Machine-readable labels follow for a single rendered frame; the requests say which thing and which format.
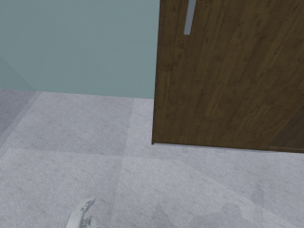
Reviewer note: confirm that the handle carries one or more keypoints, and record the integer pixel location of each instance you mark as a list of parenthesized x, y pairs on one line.
[(189, 17)]

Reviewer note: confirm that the wardrobe door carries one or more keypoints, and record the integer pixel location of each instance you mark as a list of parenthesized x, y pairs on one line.
[(237, 79), (292, 134)]

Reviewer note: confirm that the robot left hand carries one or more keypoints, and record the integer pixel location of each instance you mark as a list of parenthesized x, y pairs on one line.
[(77, 218)]

